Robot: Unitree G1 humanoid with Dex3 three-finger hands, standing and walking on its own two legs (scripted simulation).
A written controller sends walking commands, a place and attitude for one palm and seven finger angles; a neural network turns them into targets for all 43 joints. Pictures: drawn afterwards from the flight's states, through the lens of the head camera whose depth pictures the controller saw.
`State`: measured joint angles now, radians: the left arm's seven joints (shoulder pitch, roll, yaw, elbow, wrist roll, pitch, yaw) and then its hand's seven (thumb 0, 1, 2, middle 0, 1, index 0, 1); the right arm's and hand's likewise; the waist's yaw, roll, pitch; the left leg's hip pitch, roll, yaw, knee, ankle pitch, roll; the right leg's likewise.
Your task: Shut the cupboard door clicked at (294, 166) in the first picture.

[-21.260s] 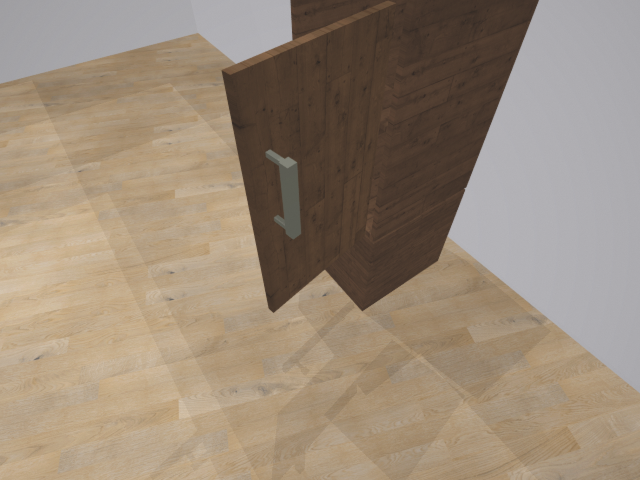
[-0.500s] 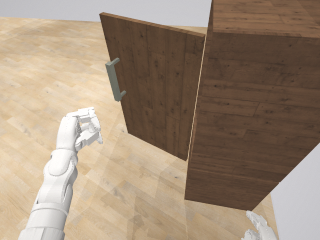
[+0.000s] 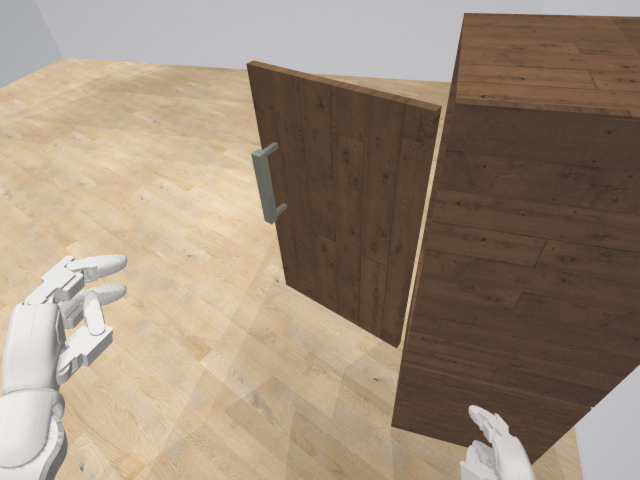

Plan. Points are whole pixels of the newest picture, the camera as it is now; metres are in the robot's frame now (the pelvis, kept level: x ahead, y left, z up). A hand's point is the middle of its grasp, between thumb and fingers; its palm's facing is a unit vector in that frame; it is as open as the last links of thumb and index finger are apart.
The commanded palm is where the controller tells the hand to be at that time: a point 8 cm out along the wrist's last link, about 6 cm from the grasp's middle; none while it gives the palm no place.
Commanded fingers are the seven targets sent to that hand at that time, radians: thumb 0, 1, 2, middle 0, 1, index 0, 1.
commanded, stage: draw the hand back to the body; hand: left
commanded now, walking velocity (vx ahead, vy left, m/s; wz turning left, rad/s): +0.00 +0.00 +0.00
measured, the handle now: (271, 184) +0.64 +0.18 +0.02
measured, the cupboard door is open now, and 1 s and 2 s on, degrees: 70 70 70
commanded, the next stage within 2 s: step back with the hand held close in 0.48 s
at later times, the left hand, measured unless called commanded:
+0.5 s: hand (87, 346) +0.19 +0.25 +0.15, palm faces +0.43 -0.80 -0.42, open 7.4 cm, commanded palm +0.14 +0.29 +0.17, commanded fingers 0.00 0.90 0.90 -0.20 -0.30 -0.20 -0.30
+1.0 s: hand (48, 353) +0.18 +0.29 +0.15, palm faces +0.35 -0.78 -0.52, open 7.4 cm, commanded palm +0.12 +0.32 +0.17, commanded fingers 0.00 0.90 0.90 -0.20 -0.30 -0.20 -0.30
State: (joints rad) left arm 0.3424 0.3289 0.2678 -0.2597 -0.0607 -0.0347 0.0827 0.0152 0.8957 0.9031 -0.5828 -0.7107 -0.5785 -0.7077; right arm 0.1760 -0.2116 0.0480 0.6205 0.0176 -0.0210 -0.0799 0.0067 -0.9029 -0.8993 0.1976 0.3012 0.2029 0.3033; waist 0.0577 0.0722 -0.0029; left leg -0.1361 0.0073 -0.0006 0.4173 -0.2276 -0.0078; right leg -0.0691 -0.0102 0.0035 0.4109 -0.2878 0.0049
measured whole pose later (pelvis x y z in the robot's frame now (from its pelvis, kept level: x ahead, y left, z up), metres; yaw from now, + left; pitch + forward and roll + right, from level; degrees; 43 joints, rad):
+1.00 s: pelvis -0.03 +0.03 +0.00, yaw -1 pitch +1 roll +0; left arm 0.54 0.44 0.40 -0.44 -0.07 -0.11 0.12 0.01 0.89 0.90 -0.22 -0.31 -0.21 -0.30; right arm 0.16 -0.24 -0.02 0.55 0.03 0.07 -0.11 0.01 -0.90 -0.90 0.20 0.30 0.20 0.30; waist 0.00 0.04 -0.01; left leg -0.29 -0.01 0.03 0.49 -0.21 0.03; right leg -0.23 -0.03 0.04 0.48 -0.26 0.04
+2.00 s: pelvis -0.16 +0.04 -0.02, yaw +3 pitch -1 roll -4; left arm 0.50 0.45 0.43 -0.50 -0.05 -0.28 0.15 0.01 0.89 0.90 -0.22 -0.31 -0.22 -0.30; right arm 0.17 -0.21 -0.01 0.64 0.01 -0.08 -0.11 0.01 -0.90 -0.90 0.20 0.30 0.20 0.30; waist -0.01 0.03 -0.01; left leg -0.52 0.04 0.02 0.55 -0.09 0.04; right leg -0.29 0.06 0.05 0.61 -0.36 0.02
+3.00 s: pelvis -0.27 +0.09 -0.01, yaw -3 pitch +0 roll -1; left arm 0.53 0.42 0.34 -0.38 -0.01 -0.16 0.12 0.01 0.89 0.90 -0.21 -0.31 -0.21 -0.30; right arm 0.24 -0.22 0.01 0.67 0.00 -0.09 -0.03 0.01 -0.90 -0.90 0.20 0.30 0.20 0.30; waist -0.01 0.03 -0.03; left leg -0.40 0.01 0.03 0.57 -0.13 0.01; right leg -0.21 0.07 -0.05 0.49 -0.29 -0.07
